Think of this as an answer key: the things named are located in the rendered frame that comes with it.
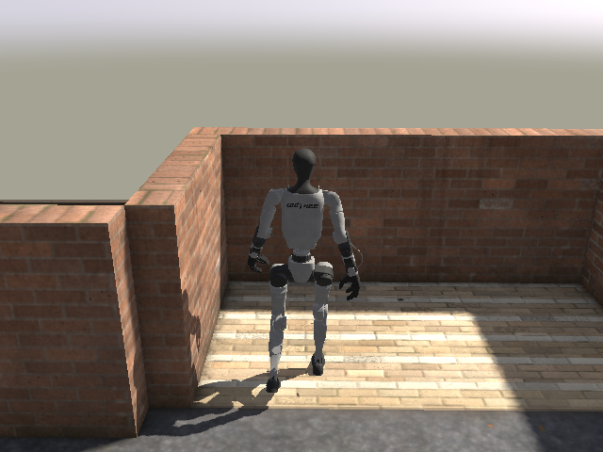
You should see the robot right upper arm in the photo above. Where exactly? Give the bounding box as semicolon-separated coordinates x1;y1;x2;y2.
322;190;348;244

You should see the robot left hand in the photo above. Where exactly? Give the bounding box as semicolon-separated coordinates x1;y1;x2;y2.
247;254;269;273

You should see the humanoid robot torso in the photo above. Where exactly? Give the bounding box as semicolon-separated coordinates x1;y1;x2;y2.
281;185;325;283

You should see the robot right foot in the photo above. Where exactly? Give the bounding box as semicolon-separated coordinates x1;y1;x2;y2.
312;353;325;376

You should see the robot right forearm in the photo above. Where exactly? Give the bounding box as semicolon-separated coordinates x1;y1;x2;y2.
338;229;358;277

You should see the robot left forearm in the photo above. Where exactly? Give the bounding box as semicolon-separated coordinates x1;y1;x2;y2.
249;224;267;259

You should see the robot left upper arm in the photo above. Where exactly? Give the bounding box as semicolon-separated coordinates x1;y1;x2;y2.
257;188;284;239

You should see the robot right hand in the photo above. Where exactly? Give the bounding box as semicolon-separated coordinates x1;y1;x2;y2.
339;274;361;300

